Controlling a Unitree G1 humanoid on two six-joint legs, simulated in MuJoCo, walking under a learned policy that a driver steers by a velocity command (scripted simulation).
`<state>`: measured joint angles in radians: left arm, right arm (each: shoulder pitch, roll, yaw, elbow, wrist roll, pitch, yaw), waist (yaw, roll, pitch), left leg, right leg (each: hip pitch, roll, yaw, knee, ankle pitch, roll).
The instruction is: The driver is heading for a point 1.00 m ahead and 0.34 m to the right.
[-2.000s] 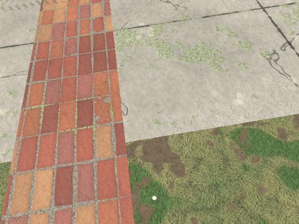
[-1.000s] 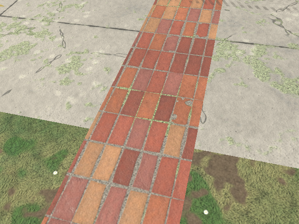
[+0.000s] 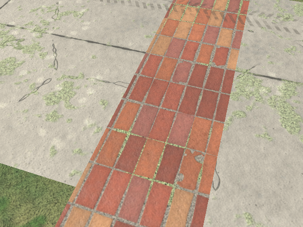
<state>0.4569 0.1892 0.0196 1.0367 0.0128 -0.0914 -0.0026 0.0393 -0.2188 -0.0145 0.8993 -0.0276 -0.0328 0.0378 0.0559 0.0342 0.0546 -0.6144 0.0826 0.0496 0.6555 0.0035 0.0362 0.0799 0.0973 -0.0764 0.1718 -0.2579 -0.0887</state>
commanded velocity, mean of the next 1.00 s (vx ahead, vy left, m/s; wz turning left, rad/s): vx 0.50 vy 0.00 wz -0.35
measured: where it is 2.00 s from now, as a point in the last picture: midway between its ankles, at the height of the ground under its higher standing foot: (226, 136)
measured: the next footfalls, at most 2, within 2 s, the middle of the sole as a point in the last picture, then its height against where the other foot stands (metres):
left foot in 0.12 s outside the picture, level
right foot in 0.66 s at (189, 218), level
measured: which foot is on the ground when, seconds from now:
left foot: up 0.00-0.10, down 0.12-0.68, up 0.70-1.00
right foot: down 0.00-0.14, up 0.16-0.64, down 0.66-1.00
